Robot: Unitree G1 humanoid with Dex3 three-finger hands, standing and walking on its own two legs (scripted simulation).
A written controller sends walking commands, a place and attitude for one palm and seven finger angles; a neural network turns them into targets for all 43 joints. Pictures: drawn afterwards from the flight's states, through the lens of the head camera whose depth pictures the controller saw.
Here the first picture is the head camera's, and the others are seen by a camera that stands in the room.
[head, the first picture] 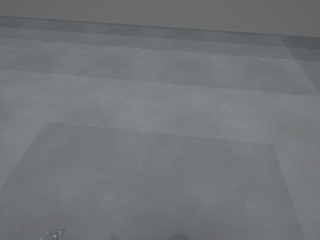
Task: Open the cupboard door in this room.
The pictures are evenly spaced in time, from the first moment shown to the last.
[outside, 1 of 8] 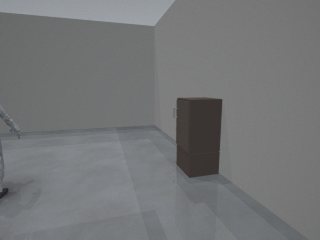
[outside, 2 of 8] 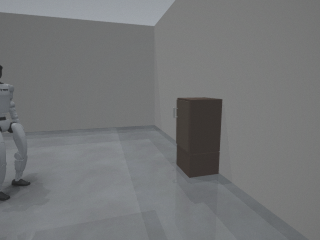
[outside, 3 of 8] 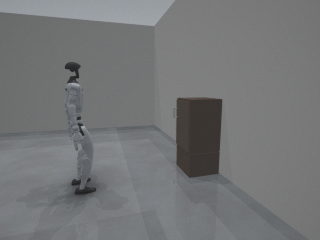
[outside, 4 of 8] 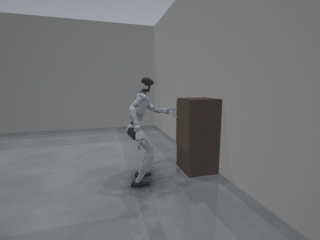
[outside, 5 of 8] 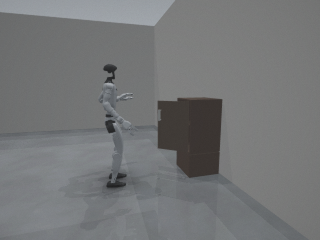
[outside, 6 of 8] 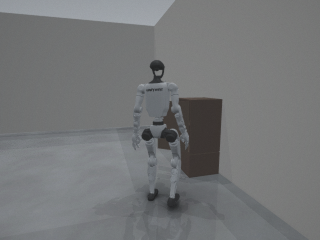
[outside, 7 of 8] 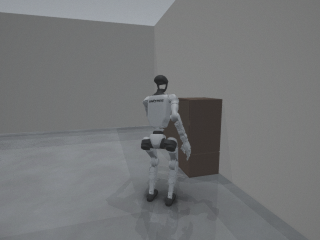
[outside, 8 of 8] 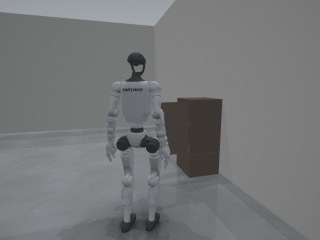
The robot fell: no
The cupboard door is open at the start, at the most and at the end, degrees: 0 98 97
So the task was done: yes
